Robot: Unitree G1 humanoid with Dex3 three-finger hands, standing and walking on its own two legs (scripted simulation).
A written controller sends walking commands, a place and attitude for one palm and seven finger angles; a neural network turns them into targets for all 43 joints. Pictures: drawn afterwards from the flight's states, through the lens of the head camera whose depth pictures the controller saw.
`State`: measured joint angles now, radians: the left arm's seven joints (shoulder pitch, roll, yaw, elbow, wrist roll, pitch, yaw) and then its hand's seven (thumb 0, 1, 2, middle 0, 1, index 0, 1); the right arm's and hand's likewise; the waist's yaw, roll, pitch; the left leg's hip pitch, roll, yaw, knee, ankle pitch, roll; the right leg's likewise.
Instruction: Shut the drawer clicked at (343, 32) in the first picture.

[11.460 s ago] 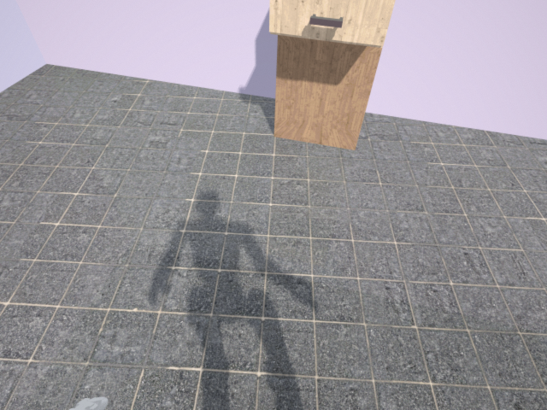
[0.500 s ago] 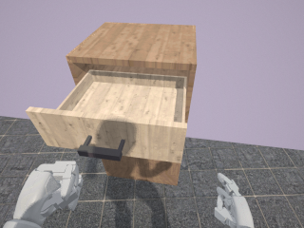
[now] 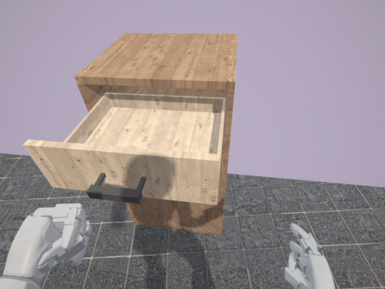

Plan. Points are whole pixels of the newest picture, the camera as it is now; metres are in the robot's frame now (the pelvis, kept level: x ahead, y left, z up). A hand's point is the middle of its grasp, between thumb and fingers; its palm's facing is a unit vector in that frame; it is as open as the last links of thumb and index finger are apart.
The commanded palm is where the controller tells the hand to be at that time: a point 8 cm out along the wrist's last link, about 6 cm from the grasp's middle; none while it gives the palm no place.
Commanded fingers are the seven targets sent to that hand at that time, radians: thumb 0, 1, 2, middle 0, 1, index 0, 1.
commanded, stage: bring the fist close to the handle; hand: left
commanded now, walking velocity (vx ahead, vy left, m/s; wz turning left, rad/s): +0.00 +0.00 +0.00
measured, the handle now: (118, 186) +0.32 +0.22 +0.05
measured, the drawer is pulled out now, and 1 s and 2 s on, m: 0.29 0.29 0.27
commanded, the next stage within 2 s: push the drawer shut in 1.38 s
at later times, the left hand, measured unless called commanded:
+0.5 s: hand (101, 236) +0.18 +0.19 +0.10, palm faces +0.01 -1.00 -0.08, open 3.3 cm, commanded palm +0.15 +0.24 +0.10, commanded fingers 0.00 0.90 0.90 -1.40 -1.60 -1.40 -1.60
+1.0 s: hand (116, 231) +0.21 +0.18 +0.05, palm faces -0.01 -1.00 -0.06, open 3.3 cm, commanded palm +0.19 +0.24 +0.05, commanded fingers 0.00 0.90 0.90 -1.40 -1.60 -1.40 -1.60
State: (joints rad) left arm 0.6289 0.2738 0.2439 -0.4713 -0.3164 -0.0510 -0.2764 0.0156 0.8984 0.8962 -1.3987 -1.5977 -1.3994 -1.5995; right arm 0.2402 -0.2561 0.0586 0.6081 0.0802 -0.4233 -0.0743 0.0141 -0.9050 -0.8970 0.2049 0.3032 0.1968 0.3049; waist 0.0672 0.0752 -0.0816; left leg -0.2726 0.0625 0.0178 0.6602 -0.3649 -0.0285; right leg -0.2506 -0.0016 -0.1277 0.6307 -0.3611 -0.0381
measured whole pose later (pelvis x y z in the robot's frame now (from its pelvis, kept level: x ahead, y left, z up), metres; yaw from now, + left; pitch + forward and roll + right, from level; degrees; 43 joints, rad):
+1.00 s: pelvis -0.01 +0.02 -0.02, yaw +0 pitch +7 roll -1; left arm 0.40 0.19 0.10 -0.11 -0.22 -0.29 -0.20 0.02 0.90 0.90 -1.40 -1.60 -1.40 -1.60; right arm 0.24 -0.25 0.03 0.59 0.02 -0.29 -0.03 0.01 -0.91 -0.90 0.21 0.30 0.20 0.30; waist 0.00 0.04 -0.07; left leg -0.54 0.03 0.03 0.84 -0.43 0.00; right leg -0.52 -0.05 -0.11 0.82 -0.42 -0.01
